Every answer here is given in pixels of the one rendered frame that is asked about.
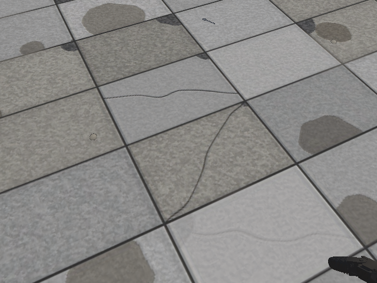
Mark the right robot hand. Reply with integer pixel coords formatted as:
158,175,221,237
328,256,377,283

